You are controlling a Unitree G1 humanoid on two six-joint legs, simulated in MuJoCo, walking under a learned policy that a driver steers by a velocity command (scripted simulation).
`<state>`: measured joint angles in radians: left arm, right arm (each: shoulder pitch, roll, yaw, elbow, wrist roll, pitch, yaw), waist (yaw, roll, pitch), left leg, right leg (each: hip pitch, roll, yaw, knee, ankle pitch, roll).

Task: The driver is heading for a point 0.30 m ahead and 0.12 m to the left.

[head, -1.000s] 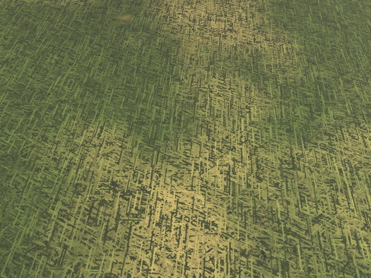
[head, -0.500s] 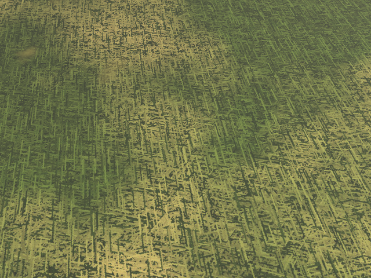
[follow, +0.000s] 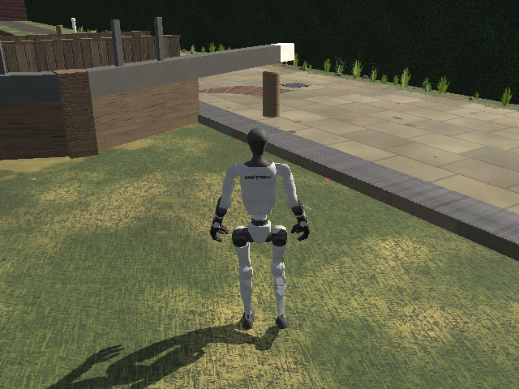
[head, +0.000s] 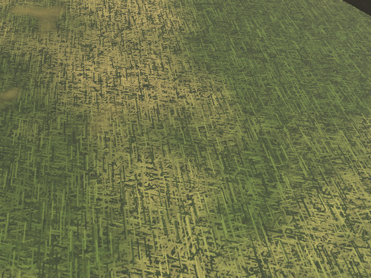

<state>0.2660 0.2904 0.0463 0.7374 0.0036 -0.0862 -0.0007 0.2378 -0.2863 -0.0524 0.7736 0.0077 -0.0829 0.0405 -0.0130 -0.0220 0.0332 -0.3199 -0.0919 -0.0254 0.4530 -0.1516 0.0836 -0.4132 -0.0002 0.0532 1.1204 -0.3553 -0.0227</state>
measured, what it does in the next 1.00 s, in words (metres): walks ahead: right foot, then left foot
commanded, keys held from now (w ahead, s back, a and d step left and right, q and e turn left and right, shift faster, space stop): w+q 0.18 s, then no key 0.82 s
